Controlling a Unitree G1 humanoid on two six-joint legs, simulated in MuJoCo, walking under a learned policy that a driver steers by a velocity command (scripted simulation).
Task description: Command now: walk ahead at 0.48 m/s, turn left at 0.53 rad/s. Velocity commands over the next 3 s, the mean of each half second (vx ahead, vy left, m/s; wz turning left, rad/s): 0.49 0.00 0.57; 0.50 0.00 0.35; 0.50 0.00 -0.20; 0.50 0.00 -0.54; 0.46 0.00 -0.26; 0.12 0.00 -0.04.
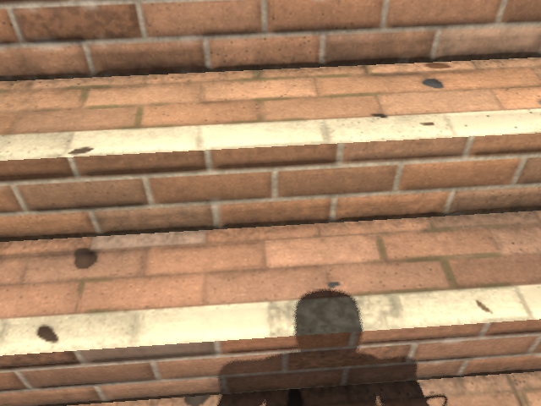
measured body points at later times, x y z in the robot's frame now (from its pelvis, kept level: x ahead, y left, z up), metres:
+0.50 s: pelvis +0.21 -0.12 +0.21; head +0.19 -0.15 +0.66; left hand +0.24 +0.14 +0.09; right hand +0.36 -0.37 +0.07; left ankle +0.12 +0.05 -0.30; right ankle +0.27 -0.21 -0.44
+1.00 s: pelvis +0.44 -0.04 +0.34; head +0.46 -0.06 +0.79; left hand +0.21 -0.02 +0.22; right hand +0.77 -0.02 +0.30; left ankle +0.53 +0.09 -0.23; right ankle +0.29 -0.21 -0.40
